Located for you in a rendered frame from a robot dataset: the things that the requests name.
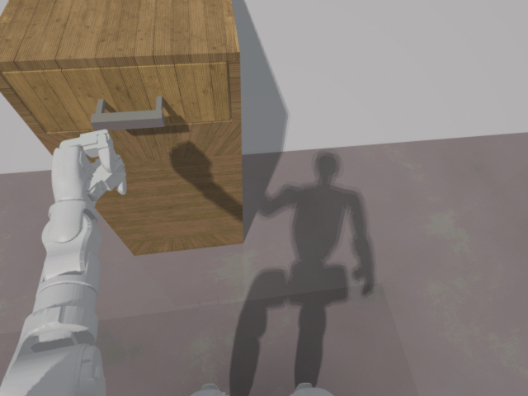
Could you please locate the drawer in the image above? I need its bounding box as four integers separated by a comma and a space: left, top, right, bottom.
2, 61, 229, 132

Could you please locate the robot shin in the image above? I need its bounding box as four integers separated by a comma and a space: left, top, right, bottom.
294, 383, 313, 393
201, 384, 219, 390

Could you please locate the left robot forearm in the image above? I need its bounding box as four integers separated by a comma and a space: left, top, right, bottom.
0, 200, 102, 396

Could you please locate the right robot shin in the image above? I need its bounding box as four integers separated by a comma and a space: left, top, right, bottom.
294, 383, 313, 393

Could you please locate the left robot shin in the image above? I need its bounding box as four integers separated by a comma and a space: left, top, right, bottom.
201, 384, 219, 390

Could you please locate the robot left upper arm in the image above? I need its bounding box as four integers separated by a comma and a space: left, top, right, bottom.
3, 343, 106, 396

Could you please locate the robot left hand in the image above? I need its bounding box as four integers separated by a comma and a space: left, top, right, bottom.
51, 130, 127, 209

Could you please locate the handle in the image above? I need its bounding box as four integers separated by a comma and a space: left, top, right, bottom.
90, 96, 165, 131

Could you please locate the cabinet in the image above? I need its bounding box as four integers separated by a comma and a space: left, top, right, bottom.
0, 0, 243, 256

